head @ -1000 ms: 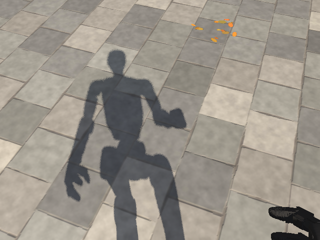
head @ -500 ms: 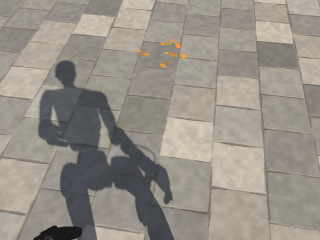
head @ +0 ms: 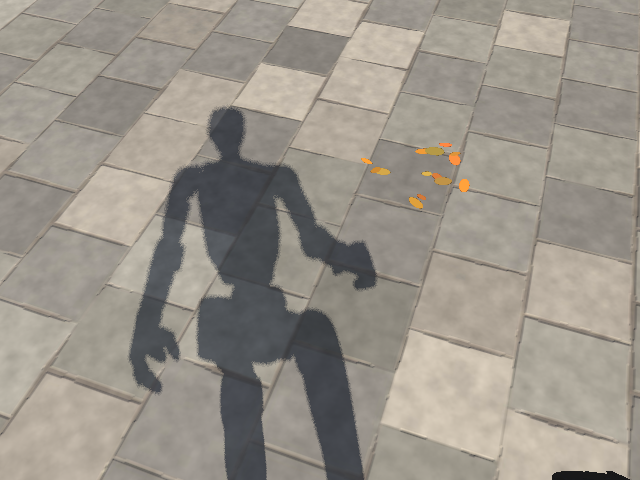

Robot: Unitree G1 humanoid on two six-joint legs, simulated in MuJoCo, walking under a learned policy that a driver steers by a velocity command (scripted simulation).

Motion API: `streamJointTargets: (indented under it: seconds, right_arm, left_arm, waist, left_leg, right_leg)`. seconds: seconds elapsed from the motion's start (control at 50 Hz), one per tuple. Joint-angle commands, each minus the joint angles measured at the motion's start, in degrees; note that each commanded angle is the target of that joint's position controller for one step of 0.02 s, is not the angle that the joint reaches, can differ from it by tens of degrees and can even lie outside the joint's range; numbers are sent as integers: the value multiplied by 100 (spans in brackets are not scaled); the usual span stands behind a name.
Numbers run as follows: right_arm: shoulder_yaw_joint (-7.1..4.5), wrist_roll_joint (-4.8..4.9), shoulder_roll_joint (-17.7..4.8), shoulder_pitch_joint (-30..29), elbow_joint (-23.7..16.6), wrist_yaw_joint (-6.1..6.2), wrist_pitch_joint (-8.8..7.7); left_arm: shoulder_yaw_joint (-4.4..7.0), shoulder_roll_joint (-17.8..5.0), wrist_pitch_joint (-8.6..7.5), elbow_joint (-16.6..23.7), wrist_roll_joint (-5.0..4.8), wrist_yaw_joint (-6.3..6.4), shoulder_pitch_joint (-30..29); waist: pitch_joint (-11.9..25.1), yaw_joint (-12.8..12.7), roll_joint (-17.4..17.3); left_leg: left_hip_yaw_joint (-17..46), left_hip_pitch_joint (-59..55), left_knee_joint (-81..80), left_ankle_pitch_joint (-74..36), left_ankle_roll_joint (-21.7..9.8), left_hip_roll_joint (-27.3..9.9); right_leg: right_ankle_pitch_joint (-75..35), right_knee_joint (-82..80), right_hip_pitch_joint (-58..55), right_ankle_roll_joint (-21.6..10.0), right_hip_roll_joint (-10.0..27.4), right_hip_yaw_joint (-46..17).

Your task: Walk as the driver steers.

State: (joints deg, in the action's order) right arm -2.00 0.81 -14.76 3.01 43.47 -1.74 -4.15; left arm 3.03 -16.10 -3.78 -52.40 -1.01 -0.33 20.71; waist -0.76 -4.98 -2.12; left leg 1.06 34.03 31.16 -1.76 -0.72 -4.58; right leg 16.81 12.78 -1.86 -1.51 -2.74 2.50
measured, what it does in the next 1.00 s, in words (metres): walks ahead, turning right: left foot, then right foot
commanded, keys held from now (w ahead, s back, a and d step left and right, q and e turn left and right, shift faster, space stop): w+e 0.58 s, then e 0.22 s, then no key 0.20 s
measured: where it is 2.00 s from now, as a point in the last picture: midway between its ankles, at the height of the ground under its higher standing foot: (401, 453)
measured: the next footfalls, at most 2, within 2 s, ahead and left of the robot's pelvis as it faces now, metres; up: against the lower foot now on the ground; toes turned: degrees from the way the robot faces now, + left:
left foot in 0.06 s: +0.22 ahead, +0.14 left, +0.00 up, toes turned +1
right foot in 0.62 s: +0.47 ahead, -0.18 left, +0.00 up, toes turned -26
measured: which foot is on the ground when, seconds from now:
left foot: up 0.00-0.04, down 0.06-0.60, up 0.62-1.00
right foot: down 0.00-0.08, up 0.10-0.60, down 0.62-1.00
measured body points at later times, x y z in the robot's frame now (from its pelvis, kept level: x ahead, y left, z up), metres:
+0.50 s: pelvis +0.27 +0.02 +0.00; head +0.29 +0.01 +0.45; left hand +0.49 +0.22 -0.10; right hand +0.23 -0.26 -0.14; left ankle +0.18 +0.14 -0.74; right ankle +0.41 -0.16 -0.70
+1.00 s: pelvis +0.47 -0.08 +0.00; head +0.50 -0.12 +0.45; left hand +0.71 +0.12 -0.10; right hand +0.50 -0.40 -0.11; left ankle +0.66 +0.01 -0.70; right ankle +0.42 -0.14 -0.74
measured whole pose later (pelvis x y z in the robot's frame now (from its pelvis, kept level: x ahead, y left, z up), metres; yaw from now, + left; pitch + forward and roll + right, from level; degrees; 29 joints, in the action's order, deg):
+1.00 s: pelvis +0.47 -0.08 +0.00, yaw -29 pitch +2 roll +0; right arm -3.2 -0.3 -16.5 4.2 45.3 0.7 -2.3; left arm 4.0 -16.3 0.1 -42.0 0.0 1.3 11.5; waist -2.8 -2.0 -2.5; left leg 4.2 33.6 41.0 6.4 4.5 -3.1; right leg 12.4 23.8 12.8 -5.0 -6.9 -5.2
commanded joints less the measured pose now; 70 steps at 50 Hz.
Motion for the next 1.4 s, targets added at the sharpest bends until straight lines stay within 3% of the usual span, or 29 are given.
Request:
streamJointTargets:
  seconds: [0.02,0.06,0.08,0.1,0.12,0.14,0.16,0.22,0.28,0.36,0.5,0.56,0.6,0.62,0.64,0.66,0.68,0.72,0.76,0.82,0.88,1.02,1.08,1.12,1.14,1.16,1.24,1.28,1.4]
  right_arm:
    - [-161,4,-616,-375,-485,-59,-146]
    - [-381,-37,-1025,964,-98,9,-179]
    - [-508,-125,-1466,2017,76,77,-169]
    - [-568,-113,-1762,2209,196,63,-109]
    - [-416,-84,-1166,2181,124,69,-108]
    - [-342,-78,-951,1791,100,94,-127]
    - [-298,-94,-833,1369,64,98,-145]
    - [-239,-170,-500,804,118,84,-240]
    - [-298,-177,-635,782,259,123,-303]
    - [-349,-187,-791,889,400,220,-251]
    - [-459,-25,-1079,1398,650,282,-19]
    - [-527,56,-1297,1238,613,312,106]
    - [-522,102,-1326,997,532,335,197]
    - [-433,-43,-1093,1096,407,344,151]
    - [-183,-247,-276,1692,123,264,-5]
    - [-247,-40,-785,1158,140,193,-193]
    - [-292,139,-926,700,-23,180,-261]
    - [-329,-76,-936,643,67,290,-238]
    - [-377,-113,-964,800,46,317,-58]
    - [-319,-161,-713,849,6,358,92]
    - [-255,-146,-611,550,-54,332,138]
    - [-248,-114,-732,-52,-186,200,93]
    - [-257,-181,-728,267,-97,149,-15]
    - [-317,-330,-1227,298,-144,212,-28]
    - [-207,-311,-755,387,-61,228,45]
    - [-112,-212,-492,368,-16,212,95]
    - [-133,-145,-721,-55,10,137,204]
    - [-145,-151,-737,-1,25,91,183]
    - [-132,-108,-591,30,267,187,185]
  left_arm:
    - [253,-1046,46,120,-41,59,98]
    - [203,-952,88,168,-18,72,-69]
    - [65,-611,73,338,119,73,-51]
    - [-109,49,-36,363,57,40,727]
    - [47,-616,-108,282,-79,32,363]
    - [145,-878,-140,461,-192,26,-134]
    - [147,-819,-131,508,-173,58,-369]
    - [193,-527,60,438,-110,73,-194]
    - [192,-334,223,571,-79,81,-382]
    - [176,-253,203,773,-34,-9,-865]
    - [88,-168,183,1346,-16,-253,-2027]
    - [212,-409,221,1447,-21,-304,-1728]
    - [499,-884,242,1127,-33,-242,-306]
    - [691,-1434,295,979,-5,-105,388]
    - [717,-1974,245,1130,61,-80,-37]
    - [569,-1477,172,1323,77,-134,80]
    - [484,-1218,97,1330,85,-158,-197]
    - [403,-864,81,1398,-31,-115,-815]
    - [367,-813,112,1537,105,-56,-1067]
    - [416,-996,133,1524,100,36,-1002]
    - [371,-913,248,1476,35,148,-948]
    - [240,-781,359,1246,135,173,-846]
    - [137,-617,355,1179,73,176,-973]
    - [83,-427,250,1106,264,154,-191]
    - [65,-428,272,1017,233,180,-125]
    - [86,-569,344,1065,195,187,-371]
    - [88,-467,645,912,171,162,-552]
    - [113,-599,655,861,169,131,-728]
    - [83,-477,440,645,174,155,-771]
  waist:
    - [-227,258,639]
    - [604,956,561]
    - [1551,1320,-68]
    - [2240,939,-1592]
    - [1979,1197,-933]
    - [1169,1143,-693]
    - [749,959,-365]
    - [249,536,-465]
    - [-26,442,-247]
    - [-193,539,-115]
    - [-533,915,14]
    - [-165,567,-247]
    - [550,-264,-175]
    - [1045,-461,570]
    - [1639,389,1901]
    - [2256,-96,949]
    - [1542,-63,676]
    - [672,349,175]
    - [596,632,328]
    - [693,715,421]
    - [826,572,625]
    - [581,266,824]
    - [514,568,762]
    - [1007,110,-375]
    - [1256,242,-840]
    - [1201,312,-916]
    - [718,195,-523]
    - [413,449,-15]
    - [499,520,261]
  left_leg:
    - [-17,-229,-284,500,-188,118]
    - [-192,-2276,-461,477,-442,305]
    - [901,-4083,-217,331,-793,-756]
    - [3362,-5795,-827,1600,-1555,-1968]
    - [3599,-5442,-1242,2410,-1360,-1841]
    - [2766,-4741,-1394,2357,-1121,-1693]
    - [2172,-3995,-1579,1894,-1016,-1500]
    - [964,-2785,-2133,991,-914,-1099]
    - [268,-2549,-2384,333,-984,-1095]
    - [-506,-2754,-2480,-41,-906,-962]
    - [-1162,-3806,-2158,-681,-769,-1235]
    - [-1390,-4128,-1186,-3080,-588,-1274]
    - [-1588,-3618,862,-3807,-306,-955]
    - [-1578,-2215,2688,-1767,51,-620]
    - [-864,188,4694,3783,451,694]
    - [338,533,5155,3947,358,606]
    - [341,826,5012,3462,235,363]
    - [282,470,4109,2695,235,-49]
    - [309,-173,3746,2425,301,-93]
    - [195,-253,2936,1968,489,86]
    - [179,-307,1984,1150,578,134]
    - [200,-687,592,924,408,256]
    - [135,-1584,-746,28,59,284]
    - [1246,-3206,-389,-3536,-725,-935]
    - [1712,-3283,-426,-3473,-1358,-1363]
    - [1965,-3117,-622,-2805,-1485,-1433]
    - [1133,-2034,-786,-258,-636,-615]
    - [511,-2058,-679,772,-231,-78]
    - [332,-2626,-272,-276,-268,39]
  right_leg:
    - [-2514,169,-78,-827,1789,-921]
    - [-3611,1664,371,-581,1334,-666]
    - [-2151,3453,1540,-353,919,-396]
    - [1443,5293,3723,-19,-24,-339]
    - [1670,5943,4233,-58,240,-1058]
    - [1152,6043,4543,-115,488,-991]
    - [651,5873,4369,-96,751,-862]
    - [-60,5388,3646,-22,1074,-889]
    - [-500,5079,3898,74,1126,-897]
    - [-1580,3892,4110,136,1076,-773]
    - [-1551,2507,4231,-123,890,-102]
    - [-724,2436,3444,-429,441,335]
    - [-930,1936,1521,-773,-77,497]
    - [-1820,1755,-121,-1086,568,-680]
    - [-2287,1307,-1795,-2274,2065,-3856]
    - [-2725,841,-1908,-2345,2295,-4366]
    - [-3437,861,-1352,-2095,2126,-3418]
    - [-3807,804,184,-1628,1596,-2262]
    - [-4244,598,1066,-1555,1399,-1960]
    - [-4858,621,1367,-1507,1204,-1556]
    - [-4534,738,1273,-1252,1027,-1313]
    - [-3631,1086,962,-1080,1220,-1709]
    - [-3123,1579,1049,-769,1043,-1854]
    - [-771,2281,1889,-208,191,-1388]
    - [629,2562,2013,91,52,-1128]
    - [957,2601,2011,222,173,-993]
    - [-274,1388,1179,154,341,-901]
    - [-313,1344,1504,-105,378,-1002]
    - [-1158,1224,1544,-89,464,-1036]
